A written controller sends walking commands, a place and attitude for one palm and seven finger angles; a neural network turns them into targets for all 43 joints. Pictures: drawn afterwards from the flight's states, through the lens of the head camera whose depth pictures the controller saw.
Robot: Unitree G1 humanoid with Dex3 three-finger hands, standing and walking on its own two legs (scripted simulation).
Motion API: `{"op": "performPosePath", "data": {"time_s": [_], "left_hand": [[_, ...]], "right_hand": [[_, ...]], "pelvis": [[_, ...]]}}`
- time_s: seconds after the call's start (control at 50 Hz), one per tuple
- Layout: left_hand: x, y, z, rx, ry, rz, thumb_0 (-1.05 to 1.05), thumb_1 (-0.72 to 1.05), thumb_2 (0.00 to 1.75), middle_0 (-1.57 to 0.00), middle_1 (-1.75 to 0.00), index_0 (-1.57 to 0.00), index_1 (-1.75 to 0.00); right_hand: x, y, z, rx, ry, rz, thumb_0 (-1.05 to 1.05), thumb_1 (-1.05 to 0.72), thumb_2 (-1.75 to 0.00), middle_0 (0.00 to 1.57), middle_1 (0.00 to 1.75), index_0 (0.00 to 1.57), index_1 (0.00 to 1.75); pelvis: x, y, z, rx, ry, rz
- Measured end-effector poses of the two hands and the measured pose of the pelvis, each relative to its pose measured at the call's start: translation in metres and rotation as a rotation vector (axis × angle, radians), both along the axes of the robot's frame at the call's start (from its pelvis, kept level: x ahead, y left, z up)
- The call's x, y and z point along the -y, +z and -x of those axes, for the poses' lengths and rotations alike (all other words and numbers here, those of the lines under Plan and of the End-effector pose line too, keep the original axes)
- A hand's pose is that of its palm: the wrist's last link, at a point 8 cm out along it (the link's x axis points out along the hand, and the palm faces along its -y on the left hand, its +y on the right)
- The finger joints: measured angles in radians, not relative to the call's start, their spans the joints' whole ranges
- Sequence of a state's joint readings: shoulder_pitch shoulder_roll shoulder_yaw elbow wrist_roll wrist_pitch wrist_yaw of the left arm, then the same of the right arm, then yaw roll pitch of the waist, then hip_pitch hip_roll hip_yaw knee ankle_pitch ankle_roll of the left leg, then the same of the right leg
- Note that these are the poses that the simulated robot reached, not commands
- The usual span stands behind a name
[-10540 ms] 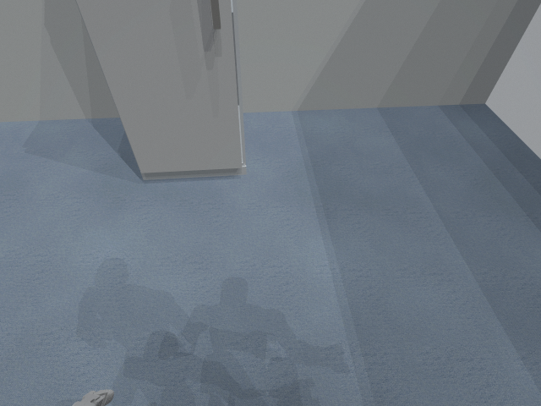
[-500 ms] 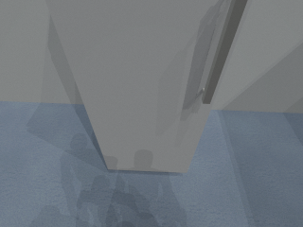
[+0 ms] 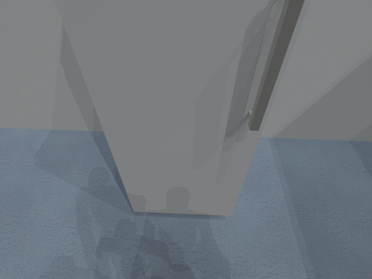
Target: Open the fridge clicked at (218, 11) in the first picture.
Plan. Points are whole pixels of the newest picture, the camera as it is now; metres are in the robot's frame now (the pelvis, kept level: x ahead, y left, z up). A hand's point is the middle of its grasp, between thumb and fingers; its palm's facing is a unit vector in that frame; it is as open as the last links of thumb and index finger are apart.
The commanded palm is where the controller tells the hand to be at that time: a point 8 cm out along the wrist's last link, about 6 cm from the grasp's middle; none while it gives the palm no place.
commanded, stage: shuffle to correct the standing spot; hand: right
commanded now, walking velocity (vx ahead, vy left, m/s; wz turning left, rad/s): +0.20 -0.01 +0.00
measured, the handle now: (268, 67) +0.53 -0.16 +0.21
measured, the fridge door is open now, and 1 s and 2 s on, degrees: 0 0 0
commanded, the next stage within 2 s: come to a stop and stand still in 0.10 s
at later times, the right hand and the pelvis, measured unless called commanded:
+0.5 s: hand out of the picture +0.05 -0.17 -0.18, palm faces +0.05 +0.98 -0.17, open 7.3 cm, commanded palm none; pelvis +0.06 -0.01 +0.00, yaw +0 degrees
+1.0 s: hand out of the picture +0.10 -0.24 -0.16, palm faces +0.01 +0.96 -0.27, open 7.4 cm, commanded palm none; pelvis +0.00 -0.03 -0.01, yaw +1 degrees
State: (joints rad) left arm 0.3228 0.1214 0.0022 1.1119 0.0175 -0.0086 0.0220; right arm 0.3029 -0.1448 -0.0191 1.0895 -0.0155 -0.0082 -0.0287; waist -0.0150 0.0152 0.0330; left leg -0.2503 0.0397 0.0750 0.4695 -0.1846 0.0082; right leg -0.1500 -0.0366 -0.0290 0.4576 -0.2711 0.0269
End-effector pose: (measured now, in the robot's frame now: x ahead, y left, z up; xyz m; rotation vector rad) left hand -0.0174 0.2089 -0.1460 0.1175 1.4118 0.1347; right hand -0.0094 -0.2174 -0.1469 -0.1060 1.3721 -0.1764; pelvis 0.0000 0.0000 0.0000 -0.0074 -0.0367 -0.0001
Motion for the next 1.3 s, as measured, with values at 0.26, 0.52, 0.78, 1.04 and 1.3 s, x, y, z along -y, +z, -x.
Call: {"op": "performPosePath", "data": {"time_s": [0.26, 0.52, 0.78, 1.04, 1.3], "left_hand": [[0.017, -0.002, 0.006, -0.077, 0.042, -0.008, 0.01, 0.91, 0.89, -0.20, -0.30, -0.20, -0.30], [0.030, -0.002, -0.049, -0.049, 0.064, 0.007, 0.01, 0.91, 0.89, -0.20, -0.30, -0.20, -0.30], [-0.022, 0.000, -0.088, 0.169, 0.032, -0.089, 0.02, 0.92, 0.89, -0.21, -0.30, -0.20, -0.30], [-0.036, 0.034, -0.095, 0.366, -0.061, -0.157, 0.01, 0.91, 0.89, -0.20, -0.30, -0.20, -0.30], [-0.050, 0.024, -0.042, 0.207, -0.076, -0.161, 0.01, 0.91, 0.89, -0.21, -0.30, -0.20, -0.30]], "right_hand": [[0.004, -0.014, 0.000, -0.078, -0.038, -0.045, 0.01, -0.91, -0.90, 0.20, 0.30, 0.20, 0.30], [0.008, -0.005, -0.056, -0.068, -0.002, 0.000, 0.02, -0.93, -0.90, 0.20, 0.30, 0.20, 0.30], [0.038, 0.002, -0.090, 0.128, 0.069, 0.081, 0.01, -0.91, -0.90, 0.20, 0.30, 0.20, 0.30], [0.077, 0.024, -0.093, 0.304, 0.124, 0.120, 0.01, -0.90, -0.90, 0.20, 0.30, 0.20, 0.30], [0.108, 0.027, -0.025, 0.144, 0.099, 0.182, 0.01, -0.90, -0.90, 0.20, 0.30, 0.20, 0.30]], "pelvis": [[0.013, -0.009, -0.037, -0.019, 0.009, -0.006], [0.013, -0.004, -0.062, -0.039, 0.008, -0.007], [0.013, -0.012, -0.034, -0.031, 0.008, -0.005], [0.028, -0.008, 0.011, 0.023, 0.013, -0.012], [0.029, -0.004, 0.028, 0.011, -0.006, -0.006]]}}
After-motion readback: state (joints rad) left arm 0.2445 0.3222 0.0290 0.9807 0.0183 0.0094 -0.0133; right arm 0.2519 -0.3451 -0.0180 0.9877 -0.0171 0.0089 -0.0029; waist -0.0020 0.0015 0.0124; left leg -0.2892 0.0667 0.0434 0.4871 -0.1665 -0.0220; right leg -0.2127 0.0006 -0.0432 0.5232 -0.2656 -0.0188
